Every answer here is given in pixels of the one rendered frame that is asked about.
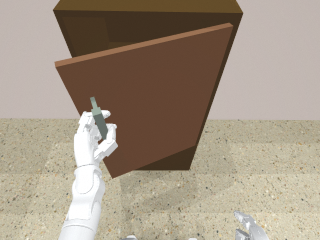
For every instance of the left robot forearm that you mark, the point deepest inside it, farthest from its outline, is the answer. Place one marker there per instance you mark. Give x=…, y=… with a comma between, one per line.
x=82, y=219

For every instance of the robot left hand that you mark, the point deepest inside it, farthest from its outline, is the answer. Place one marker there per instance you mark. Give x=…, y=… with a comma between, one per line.
x=87, y=137

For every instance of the handle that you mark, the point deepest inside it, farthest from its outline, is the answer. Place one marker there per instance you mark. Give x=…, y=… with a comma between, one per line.
x=99, y=119

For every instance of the robot right hand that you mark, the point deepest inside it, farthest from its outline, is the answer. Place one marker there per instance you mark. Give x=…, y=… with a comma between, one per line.
x=255, y=232

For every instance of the cupboard door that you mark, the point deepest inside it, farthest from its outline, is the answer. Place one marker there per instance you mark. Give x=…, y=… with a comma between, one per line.
x=157, y=92

